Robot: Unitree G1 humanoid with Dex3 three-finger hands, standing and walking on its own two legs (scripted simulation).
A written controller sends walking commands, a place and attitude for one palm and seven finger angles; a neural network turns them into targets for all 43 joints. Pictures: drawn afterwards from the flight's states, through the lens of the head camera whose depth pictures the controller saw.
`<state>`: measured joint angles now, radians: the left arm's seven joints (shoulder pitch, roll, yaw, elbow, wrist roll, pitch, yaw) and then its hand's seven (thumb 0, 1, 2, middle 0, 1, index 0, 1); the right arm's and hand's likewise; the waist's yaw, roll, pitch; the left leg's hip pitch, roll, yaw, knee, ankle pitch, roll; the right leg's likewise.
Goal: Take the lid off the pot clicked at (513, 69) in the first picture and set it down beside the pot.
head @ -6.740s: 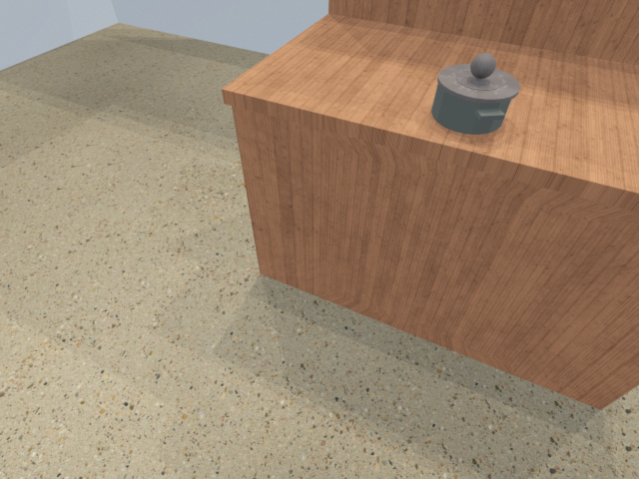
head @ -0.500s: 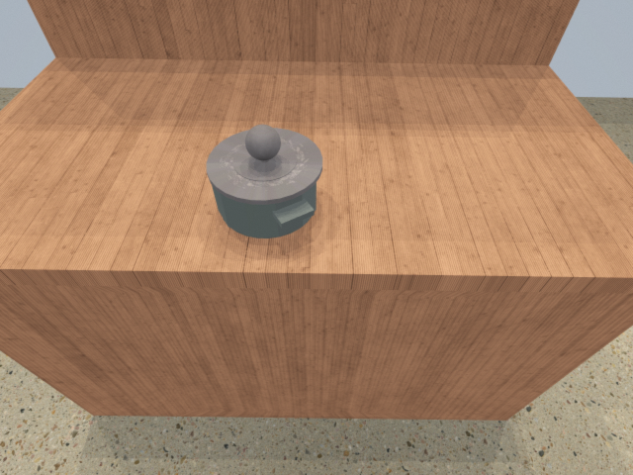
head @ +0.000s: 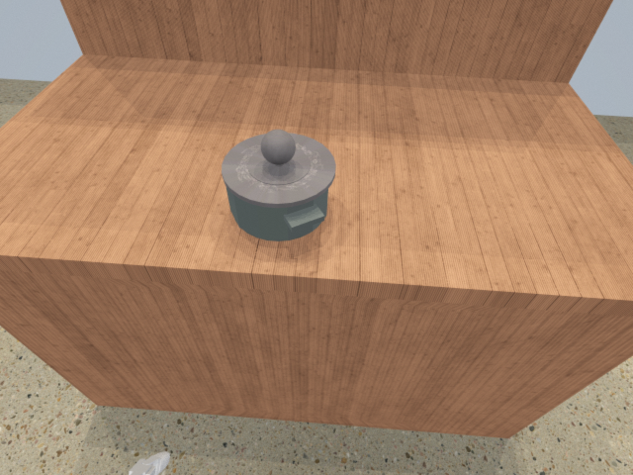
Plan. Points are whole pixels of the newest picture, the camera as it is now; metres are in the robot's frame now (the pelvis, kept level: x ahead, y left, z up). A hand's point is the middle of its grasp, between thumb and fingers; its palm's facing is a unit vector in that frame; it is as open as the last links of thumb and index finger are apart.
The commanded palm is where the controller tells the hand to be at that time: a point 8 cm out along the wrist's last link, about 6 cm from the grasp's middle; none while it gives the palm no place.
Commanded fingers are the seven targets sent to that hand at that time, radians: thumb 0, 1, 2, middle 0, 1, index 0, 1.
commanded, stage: lift the closed hand beside the body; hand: left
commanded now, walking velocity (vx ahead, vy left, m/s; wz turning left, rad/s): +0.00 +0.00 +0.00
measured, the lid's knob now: (278, 147) +0.51 +0.12 +0.14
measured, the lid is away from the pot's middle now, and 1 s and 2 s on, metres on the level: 0.00 0.00 0.00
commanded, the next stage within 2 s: raise the hand higher, near the body in 0.52 s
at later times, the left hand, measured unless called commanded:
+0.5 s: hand out of the picture +0.11 +0.21 +0.04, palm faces +0.31 -0.89 -0.32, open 3.1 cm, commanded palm +0.06 +0.25 +0.07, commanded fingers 0.00 0.90 0.90 -1.30 -1.50 -1.30 -1.50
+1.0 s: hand (90, 413) +0.14 +0.23 +0.11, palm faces +0.31 -0.84 -0.44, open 3.1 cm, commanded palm +0.09 +0.26 +0.14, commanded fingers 0.00 0.90 0.90 -1.30 -1.50 -1.30 -1.50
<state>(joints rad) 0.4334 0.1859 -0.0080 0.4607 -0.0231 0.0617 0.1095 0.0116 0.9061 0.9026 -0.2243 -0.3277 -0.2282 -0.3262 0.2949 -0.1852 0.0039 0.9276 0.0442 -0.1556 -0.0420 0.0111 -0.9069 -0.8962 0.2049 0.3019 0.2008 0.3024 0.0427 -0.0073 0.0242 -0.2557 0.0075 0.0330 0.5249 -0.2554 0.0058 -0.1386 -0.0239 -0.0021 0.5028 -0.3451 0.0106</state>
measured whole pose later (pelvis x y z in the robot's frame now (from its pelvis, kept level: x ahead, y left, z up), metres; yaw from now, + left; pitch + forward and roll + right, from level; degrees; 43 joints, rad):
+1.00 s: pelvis +0.00 -0.01 +0.01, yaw +0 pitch -3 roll +0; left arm 0.70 0.31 0.23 -0.45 -0.02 -0.09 0.07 0.01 0.89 0.90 -1.30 -1.50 -1.30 -1.50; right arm 0.18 -0.20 0.00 0.60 0.01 -0.17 -0.08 0.02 -0.90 -0.90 0.21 0.30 0.20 0.30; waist 0.08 0.05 0.01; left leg -0.17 0.02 0.02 0.45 -0.22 0.00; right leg -0.04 -0.01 -0.01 0.40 -0.30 0.01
